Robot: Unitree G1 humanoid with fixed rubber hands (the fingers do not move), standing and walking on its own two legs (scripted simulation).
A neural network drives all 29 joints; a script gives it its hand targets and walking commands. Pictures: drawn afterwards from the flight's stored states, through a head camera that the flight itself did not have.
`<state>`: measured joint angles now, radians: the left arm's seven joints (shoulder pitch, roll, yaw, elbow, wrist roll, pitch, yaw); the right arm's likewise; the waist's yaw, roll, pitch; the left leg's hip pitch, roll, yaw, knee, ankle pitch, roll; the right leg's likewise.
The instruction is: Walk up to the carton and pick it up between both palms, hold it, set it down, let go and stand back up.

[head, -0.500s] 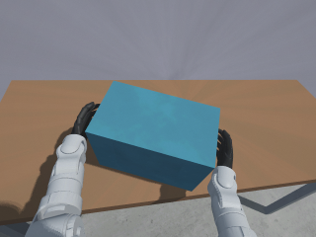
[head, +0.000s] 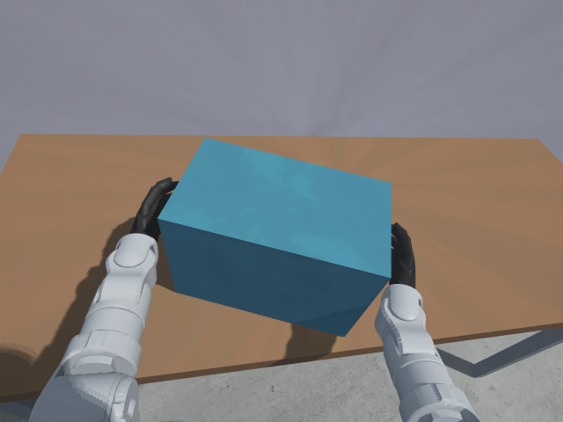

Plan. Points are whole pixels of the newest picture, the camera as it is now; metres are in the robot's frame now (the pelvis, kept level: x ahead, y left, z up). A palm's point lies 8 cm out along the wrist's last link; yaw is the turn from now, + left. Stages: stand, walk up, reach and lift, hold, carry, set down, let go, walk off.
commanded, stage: set down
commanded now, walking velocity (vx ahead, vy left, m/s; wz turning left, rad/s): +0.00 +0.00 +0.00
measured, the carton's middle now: (277, 240) +0.41 -0.02 +0.02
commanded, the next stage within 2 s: none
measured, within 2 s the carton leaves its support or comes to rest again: rests again in 0.08 s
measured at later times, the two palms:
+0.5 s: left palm (103, 264) +0.35 +0.22 +0.05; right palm (400, 313) +0.28 -0.20 +0.02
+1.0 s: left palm (82, 315) +0.29 +0.24 +0.02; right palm (417, 354) +0.23 -0.21 +0.01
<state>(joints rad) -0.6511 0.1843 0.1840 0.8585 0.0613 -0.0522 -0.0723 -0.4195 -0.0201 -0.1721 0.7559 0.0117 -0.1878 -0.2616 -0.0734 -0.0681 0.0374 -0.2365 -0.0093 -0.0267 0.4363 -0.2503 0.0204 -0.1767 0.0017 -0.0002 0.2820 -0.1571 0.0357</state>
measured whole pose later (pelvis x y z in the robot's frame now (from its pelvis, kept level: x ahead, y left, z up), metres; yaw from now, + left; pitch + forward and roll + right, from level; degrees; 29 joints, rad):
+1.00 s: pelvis -0.06 +0.01 -0.01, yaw +0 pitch -3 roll -3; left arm -0.43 0.36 0.02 0.81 -0.17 -0.01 -0.10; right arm -0.28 -0.08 -0.14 0.65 0.08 -0.01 -0.22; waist -0.07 0.01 0.08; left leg -0.27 -0.01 -0.02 0.57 -0.24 0.04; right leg -0.20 0.00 0.00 0.39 -0.14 0.05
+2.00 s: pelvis -0.05 +0.00 -0.01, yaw +0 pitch -3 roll -2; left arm 0.25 0.42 0.05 0.14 -0.24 0.07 -0.14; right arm 0.38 -0.08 -0.02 -0.07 0.11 0.17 -0.23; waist -0.07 0.00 0.01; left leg -0.22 -0.01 -0.02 0.51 -0.24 0.03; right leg -0.19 0.00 0.00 0.41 -0.17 0.02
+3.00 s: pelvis -0.02 -0.02 +0.00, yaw +0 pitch -1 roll -1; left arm 0.35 0.42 0.04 0.16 -0.25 0.01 -0.12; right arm 0.45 -0.08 -0.02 0.11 0.11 -0.02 -0.09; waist -0.07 0.00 0.04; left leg -0.19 -0.01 -0.02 0.43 -0.23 0.01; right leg -0.18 0.00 0.00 0.39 -0.20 0.00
